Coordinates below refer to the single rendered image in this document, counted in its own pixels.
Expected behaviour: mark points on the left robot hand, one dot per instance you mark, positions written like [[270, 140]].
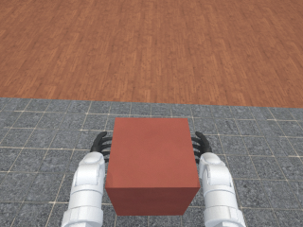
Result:
[[98, 147]]

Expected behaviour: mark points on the robot left forearm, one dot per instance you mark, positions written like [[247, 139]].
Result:
[[84, 207]]

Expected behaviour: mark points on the robot right forearm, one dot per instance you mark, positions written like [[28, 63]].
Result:
[[221, 208]]

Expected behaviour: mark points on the right robot hand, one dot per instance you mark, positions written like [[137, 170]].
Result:
[[203, 148]]

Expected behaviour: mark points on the carton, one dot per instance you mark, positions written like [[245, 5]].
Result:
[[152, 168]]

